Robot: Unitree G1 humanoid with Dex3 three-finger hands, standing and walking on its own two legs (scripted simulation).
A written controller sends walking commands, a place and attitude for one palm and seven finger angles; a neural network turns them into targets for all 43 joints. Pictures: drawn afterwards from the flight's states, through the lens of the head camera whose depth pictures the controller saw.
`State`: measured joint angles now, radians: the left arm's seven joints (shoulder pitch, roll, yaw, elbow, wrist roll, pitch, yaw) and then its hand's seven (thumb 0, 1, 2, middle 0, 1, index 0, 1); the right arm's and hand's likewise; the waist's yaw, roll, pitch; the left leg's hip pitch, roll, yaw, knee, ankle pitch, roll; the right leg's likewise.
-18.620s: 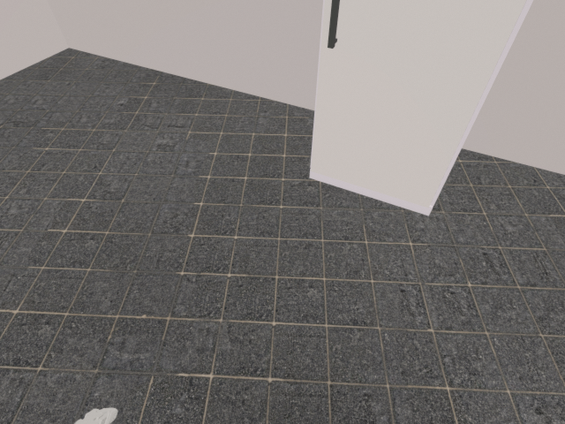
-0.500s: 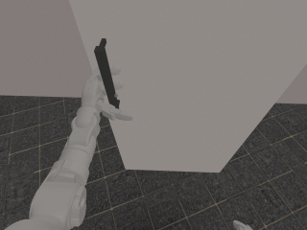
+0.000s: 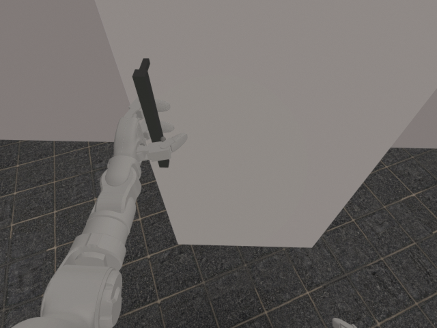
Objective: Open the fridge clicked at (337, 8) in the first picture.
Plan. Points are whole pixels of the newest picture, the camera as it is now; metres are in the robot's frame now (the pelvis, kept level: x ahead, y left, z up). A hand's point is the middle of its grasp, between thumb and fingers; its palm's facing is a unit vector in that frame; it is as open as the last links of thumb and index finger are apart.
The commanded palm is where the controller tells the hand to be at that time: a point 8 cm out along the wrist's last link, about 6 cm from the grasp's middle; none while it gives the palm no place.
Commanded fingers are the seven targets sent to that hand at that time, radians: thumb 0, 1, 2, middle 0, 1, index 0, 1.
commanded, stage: grip the handle and tug to test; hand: left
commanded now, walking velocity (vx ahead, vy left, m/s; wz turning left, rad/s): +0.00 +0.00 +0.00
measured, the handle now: (156, 120) +0.49 +0.13 +0.10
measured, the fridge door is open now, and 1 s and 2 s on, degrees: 0 0 11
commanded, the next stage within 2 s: pull the door a little, standing still in 0.94 s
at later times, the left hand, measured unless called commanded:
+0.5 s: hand (162, 140) +0.43 +0.11 +0.11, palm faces -0.02 -1.00 +0.00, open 5.7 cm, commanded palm +0.40 +0.16 +0.11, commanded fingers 0.00 0.90 0.90 -0.45 -1.40 -0.45 -1.40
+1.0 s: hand (163, 142) +0.42 +0.11 +0.11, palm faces -0.03 -1.00 +0.00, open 5.9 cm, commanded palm +0.37 +0.16 +0.11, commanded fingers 0.00 0.90 0.90 -0.45 -1.40 -0.45 -1.40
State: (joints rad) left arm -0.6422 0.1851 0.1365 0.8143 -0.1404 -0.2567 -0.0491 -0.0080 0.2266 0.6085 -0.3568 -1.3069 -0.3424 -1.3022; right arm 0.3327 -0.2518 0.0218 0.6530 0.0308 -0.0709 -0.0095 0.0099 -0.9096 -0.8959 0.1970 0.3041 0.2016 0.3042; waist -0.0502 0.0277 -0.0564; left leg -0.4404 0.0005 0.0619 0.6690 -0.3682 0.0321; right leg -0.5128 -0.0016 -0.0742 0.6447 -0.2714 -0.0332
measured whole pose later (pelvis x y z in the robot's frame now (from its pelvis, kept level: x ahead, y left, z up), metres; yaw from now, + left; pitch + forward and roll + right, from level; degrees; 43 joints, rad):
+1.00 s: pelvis +0.04 +0.00 +0.01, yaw -2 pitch +8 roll +0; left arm -0.32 0.15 0.12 0.36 -0.16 -0.09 -0.02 0.01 0.79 0.79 -0.23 -1.35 -0.24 -1.35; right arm 0.31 -0.24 0.01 0.58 0.03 -0.04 0.01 0.01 -0.91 -0.90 0.20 0.30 0.20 0.30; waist -0.04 0.04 -0.08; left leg -0.32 0.01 0.09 0.58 -0.38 0.03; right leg -0.41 0.02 -0.03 0.57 -0.28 -0.03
